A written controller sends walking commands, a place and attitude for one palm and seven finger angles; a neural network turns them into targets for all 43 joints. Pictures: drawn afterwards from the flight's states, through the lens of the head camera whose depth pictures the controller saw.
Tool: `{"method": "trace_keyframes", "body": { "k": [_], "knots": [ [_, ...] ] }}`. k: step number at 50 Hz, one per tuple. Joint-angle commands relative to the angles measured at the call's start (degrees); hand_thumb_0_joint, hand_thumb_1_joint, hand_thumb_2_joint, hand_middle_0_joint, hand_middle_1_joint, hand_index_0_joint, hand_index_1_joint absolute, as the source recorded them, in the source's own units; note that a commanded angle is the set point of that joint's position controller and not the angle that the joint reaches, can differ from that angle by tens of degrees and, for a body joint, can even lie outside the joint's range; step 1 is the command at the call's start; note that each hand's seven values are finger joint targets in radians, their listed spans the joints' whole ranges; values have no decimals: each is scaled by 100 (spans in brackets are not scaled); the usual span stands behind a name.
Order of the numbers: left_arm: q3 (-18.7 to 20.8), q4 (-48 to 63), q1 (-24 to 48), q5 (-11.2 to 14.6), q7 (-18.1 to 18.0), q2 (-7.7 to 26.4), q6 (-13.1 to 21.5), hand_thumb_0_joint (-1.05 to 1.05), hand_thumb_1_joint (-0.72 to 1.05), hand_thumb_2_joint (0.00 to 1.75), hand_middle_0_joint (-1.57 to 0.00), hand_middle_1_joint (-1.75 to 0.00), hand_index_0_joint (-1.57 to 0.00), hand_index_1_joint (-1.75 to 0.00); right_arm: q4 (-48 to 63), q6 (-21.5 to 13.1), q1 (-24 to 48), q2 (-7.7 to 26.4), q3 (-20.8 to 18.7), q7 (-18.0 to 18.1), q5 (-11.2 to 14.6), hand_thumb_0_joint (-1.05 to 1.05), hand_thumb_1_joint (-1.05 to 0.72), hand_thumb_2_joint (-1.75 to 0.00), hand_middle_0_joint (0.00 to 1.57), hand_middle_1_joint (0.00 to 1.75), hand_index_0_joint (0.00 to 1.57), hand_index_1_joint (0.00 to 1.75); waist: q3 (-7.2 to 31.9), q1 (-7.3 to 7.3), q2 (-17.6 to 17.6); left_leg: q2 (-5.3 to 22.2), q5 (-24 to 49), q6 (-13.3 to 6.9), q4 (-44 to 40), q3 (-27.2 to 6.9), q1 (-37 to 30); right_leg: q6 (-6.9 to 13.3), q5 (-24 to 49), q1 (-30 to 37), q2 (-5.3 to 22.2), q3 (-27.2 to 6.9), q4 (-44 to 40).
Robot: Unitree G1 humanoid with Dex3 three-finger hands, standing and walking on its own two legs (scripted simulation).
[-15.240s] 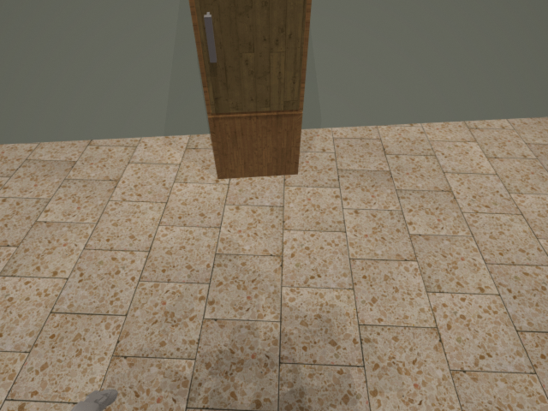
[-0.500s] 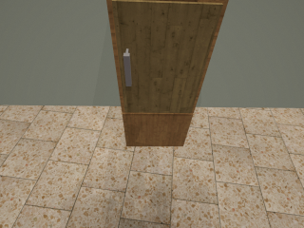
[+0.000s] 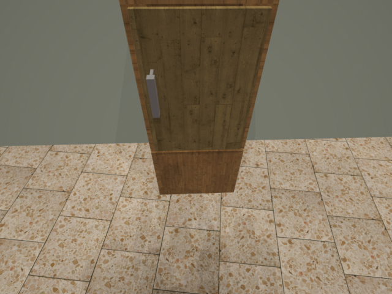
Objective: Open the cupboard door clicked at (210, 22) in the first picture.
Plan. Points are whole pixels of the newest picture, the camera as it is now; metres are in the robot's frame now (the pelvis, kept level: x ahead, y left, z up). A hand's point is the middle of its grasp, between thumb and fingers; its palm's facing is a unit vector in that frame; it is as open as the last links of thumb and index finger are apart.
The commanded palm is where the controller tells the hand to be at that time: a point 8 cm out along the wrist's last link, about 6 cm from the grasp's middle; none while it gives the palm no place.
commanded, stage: raise the hand with hooked fingers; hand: left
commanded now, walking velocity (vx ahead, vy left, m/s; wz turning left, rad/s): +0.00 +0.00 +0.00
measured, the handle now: (154, 93) +0.73 +0.19 -0.01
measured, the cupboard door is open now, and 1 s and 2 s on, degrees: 0 0 0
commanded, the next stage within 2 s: none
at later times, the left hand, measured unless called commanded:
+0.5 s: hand (128, 268) +0.18 +0.16 -0.06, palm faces +0.01 -1.00 +0.07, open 8.4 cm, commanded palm +0.14 +0.24 -0.06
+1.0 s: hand (90, 255) +0.20 +0.23 -0.04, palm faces +0.15 -0.99 -0.05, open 11.5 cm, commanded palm +0.17 +0.28 -0.03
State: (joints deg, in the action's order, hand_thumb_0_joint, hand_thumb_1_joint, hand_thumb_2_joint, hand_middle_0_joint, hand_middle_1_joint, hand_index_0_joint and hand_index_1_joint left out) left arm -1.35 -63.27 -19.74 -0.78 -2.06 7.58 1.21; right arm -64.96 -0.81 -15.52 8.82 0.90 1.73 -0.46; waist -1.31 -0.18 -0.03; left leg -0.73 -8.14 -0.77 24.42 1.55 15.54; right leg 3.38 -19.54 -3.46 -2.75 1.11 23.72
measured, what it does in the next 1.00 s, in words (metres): lowers itself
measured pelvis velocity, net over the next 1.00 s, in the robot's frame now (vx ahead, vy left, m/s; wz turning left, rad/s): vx -0.05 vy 0.02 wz -0.03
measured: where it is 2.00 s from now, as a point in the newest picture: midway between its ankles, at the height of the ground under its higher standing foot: outside the picture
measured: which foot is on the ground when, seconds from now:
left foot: down 0.00-1.00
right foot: down 0.00-1.00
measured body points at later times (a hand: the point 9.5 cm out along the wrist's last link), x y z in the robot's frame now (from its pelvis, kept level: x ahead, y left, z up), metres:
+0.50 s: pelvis -0.02 -0.01 -0.08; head +0.01 -0.01 +0.37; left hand +0.18 +0.21 -0.06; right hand +0.20 -0.27 -0.12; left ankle +0.05 +0.11 -0.74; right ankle -0.07 -0.08 -0.74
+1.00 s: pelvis -0.05 +0.02 -0.08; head +0.01 +0.03 +0.36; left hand +0.19 +0.29 -0.03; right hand +0.08 -0.22 -0.18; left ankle +0.05 +0.11 -0.74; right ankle -0.07 -0.08 -0.74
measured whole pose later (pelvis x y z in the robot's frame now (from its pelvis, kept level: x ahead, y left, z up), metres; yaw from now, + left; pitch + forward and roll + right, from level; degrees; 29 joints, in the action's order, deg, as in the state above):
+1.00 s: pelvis -0.05 +0.02 -0.08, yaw -2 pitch +14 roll -3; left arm 13.0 -2.1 -18.7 15.7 7.1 13.4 18.2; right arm -33.1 -7.8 -17.3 11.5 1.2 4.3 0.8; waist 8.2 -1.1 2.8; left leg 2.0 -20.1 -2.2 61.6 0.4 55.4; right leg 2.4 -32.8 -42.7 -4.7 3.3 61.7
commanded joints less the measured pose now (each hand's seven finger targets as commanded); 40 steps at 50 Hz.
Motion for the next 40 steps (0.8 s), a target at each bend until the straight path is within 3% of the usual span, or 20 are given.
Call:
{"method": "trace_keyframes", "body": {
  "k": [1, 4, 5, 6, 7, 8, 9, 10, 11, 13, 15, 17, 18, 20, 23, 25, 28, 32, 35, 40],
  "knots": [
    [143, 106, -569, 20, -56, 600, 44, 0, 90, 90, -20, -30, -20, -30, 184, -75, -276, 515, -87, 59, 3, 0, -90, -90, 20, 30, 20, 30, -287, 40, -58, 584, 774, -168, -189, -595, -550, -73, 1450, -739, 873, -600, -547],
    [147, 100, -596, 18, -63, 621, 49, 0, 90, 90, -20, -30, -20, -30, 195, -69, -243, 509, -92, 60, 7, 0, -90, -90, 20, 30, 20, 30, -280, 51, -187, 574, 791, -156, -122, -534, -562, -127, 1698, -697, 895, -599, -565],
    [138, 55, -906, -103, -275, 591, 241, 0, 90, 90, -20, -30, -20, -30, 679, -163, 378, 500, -69, -9, 28, 0, -90, -90, 20, 30, 20, 30, -516, 244, -559, 363, 513, -11, 1329, -246, -49, -558, 4764, -907, 1191, -1268, -714],
    [505, 8849, 3288, 1121, -205, 1946, 1468, 0, 88, 89, -20, -32, -20, -32, 2531, -933, -3, 1712, -319, 277, 249, 0, -90, -90, 20, 30, 20, 30, 2200, -667, 647, -14, 1073, -283, 361, -76, -1797, -309, 3509, -874, 705, -434, 171],
    [636, 7427, 1181, 732, -477, 1541, 1226, 0, 85, 88, -20, -33, -20, -33, 2144, -1406, 404, 1119, -96, 449, 163, 0, -90, -90, 20, 30, 20, 30, 2322, -74, 1949, 129, 1474, -290, 179, 58, -2494, -104, 2040, -1034, 261, -160, 563],
    [503, 7180, 1111, 839, -803, 1229, 1019, 0, 83, 87, -21, -34, -21, -34, 1881, -1511, 477, 1177, -240, 487, 202, 0, -90, -90, 20, 30, 20, 30, 1643, -249, 1538, 217, 839, -99, 155, -81, -1657, -126, 864, -1487, 233, 171, 384],
    [-180, 5248, -791, 871, -709, -176, 451, 0, 81, 86, -21, -36, -21, -36, 1871, -1485, 311, 898, -270, 375, 347, 0, -90, -90, 20, 30, 20, 30, 574, -283, 789, 252, 426, -208, 150, -229, -980, -146, 873, -1729, 274, 296, 480],
    [-219, 6757, 232, 1141, -581, -70, 675, 0, 78, 85, -21, -37, -21, -37, 2447, -1483, 346, 1060, -300, 366, 384, 0, -90, -90, 20, 30, 20, 30, 404, -207, 452, 181, 347, -207, 341, -386, -507, -206, 945, -1693, 314, 347, 448],
    [-25, 6638, -33, 1078, -466, 295, 896, 0, 76, 84, -21, -39, -21, -39, 2535, -1566, 525, 1202, -339, 401, 359, 0, -90, -90, 20, 30, 20, 30, 402, -336, -3, 157, 189, -265, 690, -297, -451, -260, 822, -2199, 289, 241, 396],
    [71, 5880, -113, 1010, -179, 212, 1444, 0, 71, 82, -21, -42, -21, -42, 2770, -1664, 454, 1259, -371, 381, 183, 0, -90, -90, 20, 30, 20, 30, 248, -493, -913, 2, -85, -258, 1427, -417, 324, -396, 730, -3023, 304, 211, 839],
    [303, 4880, -572, 1099, 287, -112, 2115, 0, 67, 80, -22, -45, -22, -45, 2894, -1644, 610, 1226, -473, 255, 10, 0, -90, -90, 20, 30, 20, 30, 295, -180, -2031, -3, -439, -94, 2086, -522, 1547, -514, 810, -3791, 315, 158, 1591],
    [732, 4834, -1437, 1418, 987, 70, 2838, 0, 62, 78, -22, -48, -22, -48, 3175, -1668, 816, 1261, -579, 84, -25, 0, -90, -90, 20, 30, 20, 30, 912, 262, -2274, -42, -436, 18, 2567, -457, 2359, -558, 1514, -3585, 387, -137, 2217],
    [1173, 4688, -1941, 1630, 1441, 330, 3065, 0, 60, 77, -22, -50, -22, -50, 3337, -1625, 837, 1238, -629, -31, 51, 0, -90, -90, 20, 30, 20, 30, 1183, 552, -1733, -132, -233, 109, 2762, -350, 2483, -513, 2201, -3241, 452, -345, 2512],
    [1684, 4934, -1598, 1914, 2126, 818, 3320, 0, 55, 75, -22, -53, -22, -53, 3709, -1549, 959, 1288, -656, -93, 104, 0, -90, -90, 20, 30, 20, 30, 1825, 576, -812, -242, -119, 157, 3129, -115, 2701, -520, 2891, -2816, 589, -640, 2850],
    [2031, 6147, -1137, 1792, 2030, 1358, 2844, 0, 48, 72, -23, -57, -23, -57, 4258, -1282, 1136, 1165, -620, -33, 102, 0, -90, -90, 20, 30, 20, 30, 2278, 676, 366, -242, -162, 37, 3223, 33, 2609, -508, 2385, -2753, 584, -880, 2816],
    [1784, 6874, -572, 1679, 1668, 1118, 2744, 0, 43, 70, -23, -60, -23, -60, 4429, -1143, 1051, 1030, -581, 11, 75, 0, -90, -90, 20, 30, 20, 30, 2206, 342, 312, -100, -194, -64, 3357, -36, 2403, -517, 1908, -3318, 466, -818, 2802],
    [1663, 8155, 618, 1544, 1180, 1147, 3352, 0, 36, 67, -24, -64, -24, -64, 4253, -1081, 655, 993, -561, 99, -58, 0, -90, -90, 20, 30, 20, 30, 2169, -104, 293, 120, -86, -188, 3711, -308, 2288, -476, 1595, -4152, 240, -548, 3084],
    [952, 8297, 965, 1499, 1389, 872, 3997, 0, 27, 63, -25, -70, -25, -70, 4015, -1250, 541, 1070, -467, 226, -70, 0, -90, -90, 20, 30, 20, 30, 2037, -407, 701, 249, -435, -211, 3888, -523, 2169, -262, 355, -5136, 39, -211, 3208],
    [840, 7403, 737, 1667, 1863, 952, 3564, 0, 20, 60, -25, -75, -25, -75, 3950, -1315, 531, 1202, -388, 324, 42, 0, -90, -90, 20, 30, 20, 30, 1980, -447, 305, 269, -957, -208, 3972, -565, 2632, -349, -188, -5049, 40, -406, 2975],
    [1708, 6747, 166, 1971, 2036, 1570, 1734, 0, 8, 55, -26, -82, -26, -82, 4351, -1077, 708, 1232, -333, 433, 286, 0, -90, -90, 20, 30, 20, 30, 2592, 274, 42, 138, -985, -193, 3393, -422, 2628, -406, -545, -3768, 169, -596, 2462]
  ]
}}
